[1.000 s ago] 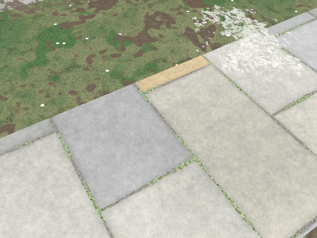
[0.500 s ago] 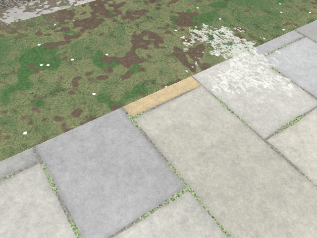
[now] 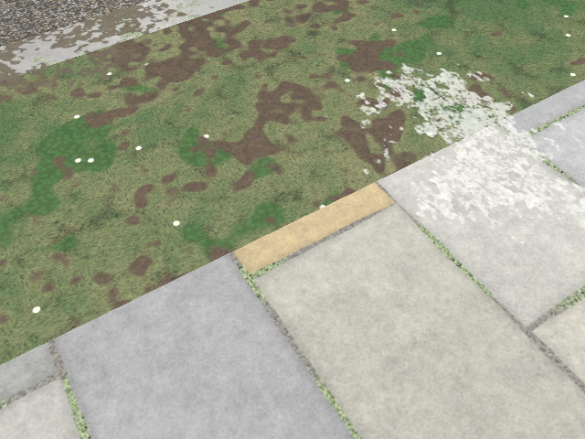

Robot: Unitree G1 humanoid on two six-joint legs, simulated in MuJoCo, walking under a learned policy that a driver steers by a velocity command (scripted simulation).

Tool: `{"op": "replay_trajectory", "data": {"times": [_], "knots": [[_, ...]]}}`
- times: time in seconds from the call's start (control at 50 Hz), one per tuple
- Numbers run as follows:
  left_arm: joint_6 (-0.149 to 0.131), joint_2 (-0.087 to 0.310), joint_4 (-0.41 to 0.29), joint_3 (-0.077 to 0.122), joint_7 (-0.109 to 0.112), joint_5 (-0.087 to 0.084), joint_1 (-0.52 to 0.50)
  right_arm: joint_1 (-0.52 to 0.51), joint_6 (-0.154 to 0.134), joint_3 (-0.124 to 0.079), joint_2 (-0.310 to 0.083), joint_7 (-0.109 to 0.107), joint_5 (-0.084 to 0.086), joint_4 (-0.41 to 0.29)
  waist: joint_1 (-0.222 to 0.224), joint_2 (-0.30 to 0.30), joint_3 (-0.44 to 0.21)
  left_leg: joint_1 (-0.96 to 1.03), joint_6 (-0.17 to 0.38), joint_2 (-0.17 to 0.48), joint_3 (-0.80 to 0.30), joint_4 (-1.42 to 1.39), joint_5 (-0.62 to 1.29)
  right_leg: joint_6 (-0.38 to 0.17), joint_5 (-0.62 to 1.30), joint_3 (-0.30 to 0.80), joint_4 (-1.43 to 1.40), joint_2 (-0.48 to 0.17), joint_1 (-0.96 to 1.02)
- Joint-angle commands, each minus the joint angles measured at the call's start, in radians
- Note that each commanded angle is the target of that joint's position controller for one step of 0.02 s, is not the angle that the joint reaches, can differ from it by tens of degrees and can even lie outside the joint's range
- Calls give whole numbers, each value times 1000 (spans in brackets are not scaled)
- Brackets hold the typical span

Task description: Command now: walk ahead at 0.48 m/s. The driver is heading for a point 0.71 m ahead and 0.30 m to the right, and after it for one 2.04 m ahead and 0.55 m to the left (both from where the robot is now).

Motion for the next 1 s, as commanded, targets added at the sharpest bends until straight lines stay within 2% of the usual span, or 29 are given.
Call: {"op": "replay_trajectory", "data": {"times": [0.02,0.06,0.14,0.24,0.3,0.32,0.34,0.36,0.38,0.4,0.42,0.44,0.46,0.48,0.54,0.6,0.68,0.74,0.78,0.82,0.84,0.86,0.88,0.9,0.92,0.94,0.96,0.98,1.0], "knots": [[-31,129,-53,28,7,1,-47,43,15,-14,-52,-8,-10,-40,-43,-94,-12,-95,-21,65,-44,-83,108,-166,-15,274,-280,-280,9],[-26,144,-33,32,19,-1,-4,-33,11,-15,-55,-6,-20,-64,-22,-77,6,-159,-40,65,-42,-197,220,-164,18,246,-291,-277,45],[-13,162,2,35,35,-16,76,-183,-7,-5,-31,6,-20,-106,30,-68,27,-120,-57,21,-6,-445,398,-129,59,178,-283,-243,65],[13,174,43,41,45,-27,161,-321,-29,3,-37,32,-6,-158,66,-80,46,-92,-62,-27,-11,-618,359,-123,67,220,-195,-277,180],[28,192,46,50,53,-27,151,-276,-45,-9,-82,40,-2,-156,22,-124,15,26,-38,-51,-13,-672,251,-99,132,275,-110,-306,223],[33,194,42,51,54,-27,135,-204,-50,-21,-104,37,-1,-138,-22,-137,-22,134,-19,-69,6,-696,212,-84,230,270,-36,-289,217],[34,166,35,40,53,-20,131,-57,-54,-45,-154,29,-6,-98,-88,-124,-122,351,17,-59,5,-694,210,-54,303,231,134,-228,164],[33,101,-1,16,52,1,121,131,-55,-65,-229,18,-25,-72,-157,-23,-302,661,83,127,-176,-645,200,-13,105,174,449,-151,-22],[12,-6,-27,-12,47,-21,253,184,-40,-82,-295,19,-26,-46,-88,278,-425,975,231,344,-613,-740,13,51,-426,111,774,-5,-413],[3,105,-9,12,50,-48,216,165,-38,-54,-180,20,-20,-59,-120,195,-383,924,215,317,-660,-813,-122,50,-445,215,904,-62,-512],[2,165,-33,31,52,-58,123,98,-38,-36,-118,17,-17,-71,-121,130,-242,800,164,282,-485,-827,-96,42,-354,204,923,-105,-558],[5,155,-39,33,56,-51,83,31,-38,-27,-93,16,-21,-76,-92,64,-171,669,139,243,-367,-852,2,47,-268,183,900,-149,-521],[12,144,-45,39,57,-39,59,-16,-37,-20,-64,17,-23,-75,-70,57,-109,564,128,205,-280,-887,71,51,-211,182,850,-173,-493],[23,125,-48,42,53,-38,71,-41,-39,-16,-53,16,-32,-72,-40,83,-82,491,119,182,-207,-919,113,53,-172,185,823,-198,-441],[55,74,-75,36,45,-38,57,-57,-49,-28,-72,13,-30,-54,-12,57,-34,406,139,176,-80,-986,225,66,-121,168,772,-218,-427],[63,68,-109,34,40,-30,-1,-45,-47,-39,-104,4,-31,-38,-16,28,-7,413,147,172,23,-1010,300,79,0,164,638,-218,-468],[53,52,-154,21,10,-27,-136,-19,-34,-47,-139,-6,-24,-32,-61,5,25,442,124,153,146,-1015,322,66,161,90,408,-197,-427],[54,56,-197,17,-8,-27,-220,30,-16,-55,-165,-8,-9,-17,-86,-1,50,537,108,182,183,-989,346,43,139,56,317,-184,-442],[57,73,-221,23,-17,-26,-241,42,0,-62,-183,-8,1,-12,-76,7,51,604,90,200,207,-933,455,16,67,28,283,-162,-430],[63,110,-225,42,-20,-24,-189,29,14,-72,-214,-12,10,-19,-28,42,-5,637,69,199,240,-792,775,-24,-37,-29,277,-97,-312],[66,142,-204,62,-18,-26,-87,19,24,-75,-222,-14,14,-23,35,45,-64,623,55,182,260,-639,901,-51,-60,-56,257,-50,-178],[69,198,-156,96,-6,-29,84,13,28,-67,-205,-16,12,-29,124,19,-151,522,22,141,284,-412,874,-88,-8,-55,202,-4,73],[81,295,-127,127,18,-34,212,45,21,-41,-131,-14,-27,-52,145,-160,-235,240,-28,81,288,-74,401,-153,14,216,186,-171,367],[67,362,-167,124,15,-34,132,92,-14,-8,-32,-3,-34,-114,28,-345,-347,-148,-77,-143,113,242,-319,-352,-224,831,-10,-384,608],[50,272,-180,96,4,-28,148,-21,-52,-25,-132,13,6,-127,106,-196,-371,-254,-53,-101,-61,299,-289,-325,-273,876,-108,-404,608],[35,224,-172,82,3,-19,122,-79,-69,-28,-144,19,32,-151,96,-159,-241,-307,-26,-60,-47,261,-206,-282,-213,733,-100,-376,512],[26,196,-176,73,2,-21,61,-78,-75,-24,-129,12,16,-141,45,-55,-155,-256,-20,-13,-49,163,-126,-244,-94,607,-94,-328,354],[23,163,-187,62,6,-16,-2,-68,-69,-32,-138,4,-10,-129,7,-48,-123,-178,-25,19,-53,69,-79,-216,9,515,-97,-289,234],[23,150,-204,55,11,-6,-36,-46,-55,-36,-142,6,-15,-124,-22,-69,-105,-116,-30,33,-58,30,-49,-209,72,474,-118,-266,155]]}}
Velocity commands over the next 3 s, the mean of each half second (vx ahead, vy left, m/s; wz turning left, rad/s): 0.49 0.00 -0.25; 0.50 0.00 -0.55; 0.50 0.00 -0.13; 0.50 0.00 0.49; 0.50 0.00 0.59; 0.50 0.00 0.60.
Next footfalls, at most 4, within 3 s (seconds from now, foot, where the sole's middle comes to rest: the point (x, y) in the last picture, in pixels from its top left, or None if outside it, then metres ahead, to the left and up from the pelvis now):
0.36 left None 0.38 0.16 -0.78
0.86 right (390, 398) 0.58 -0.17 -0.78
1.40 left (370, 269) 0.95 -0.15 -0.78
1.88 right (466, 219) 1.13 -0.44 -0.78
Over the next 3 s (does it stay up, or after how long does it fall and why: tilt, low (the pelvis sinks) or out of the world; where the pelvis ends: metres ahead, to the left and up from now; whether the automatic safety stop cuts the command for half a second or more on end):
stays up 1.62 -0.28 -0.01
